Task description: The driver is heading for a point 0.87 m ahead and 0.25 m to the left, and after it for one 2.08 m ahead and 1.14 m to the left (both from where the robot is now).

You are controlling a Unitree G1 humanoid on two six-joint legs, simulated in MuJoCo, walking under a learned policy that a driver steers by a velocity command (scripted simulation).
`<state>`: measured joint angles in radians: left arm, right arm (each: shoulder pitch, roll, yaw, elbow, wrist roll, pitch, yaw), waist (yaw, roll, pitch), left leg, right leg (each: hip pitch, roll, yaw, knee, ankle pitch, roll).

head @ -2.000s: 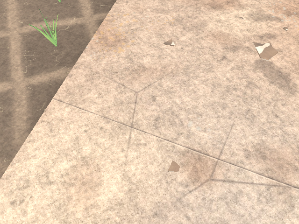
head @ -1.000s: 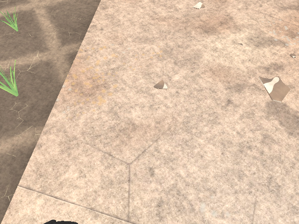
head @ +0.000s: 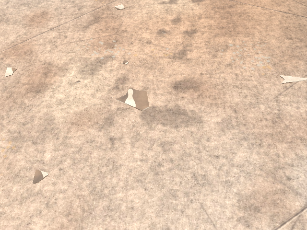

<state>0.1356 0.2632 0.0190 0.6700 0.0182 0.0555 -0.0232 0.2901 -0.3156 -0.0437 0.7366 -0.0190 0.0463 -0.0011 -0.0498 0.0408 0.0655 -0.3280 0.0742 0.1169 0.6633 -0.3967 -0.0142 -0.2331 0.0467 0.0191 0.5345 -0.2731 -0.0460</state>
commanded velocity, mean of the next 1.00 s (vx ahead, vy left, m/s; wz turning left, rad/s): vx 0.35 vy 0.00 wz -0.06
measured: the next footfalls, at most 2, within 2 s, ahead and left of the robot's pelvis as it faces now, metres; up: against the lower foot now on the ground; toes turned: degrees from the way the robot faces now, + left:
left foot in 0.38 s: +0.02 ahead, +0.10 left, +0.00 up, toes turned +1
right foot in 0.80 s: +0.38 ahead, -0.10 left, +0.00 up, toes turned -4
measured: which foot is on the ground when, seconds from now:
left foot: up 0.00-0.36, down 0.38-0.80, up 0.82-1.00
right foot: down 0.00-0.38, up 0.40-0.78, down 0.80-1.00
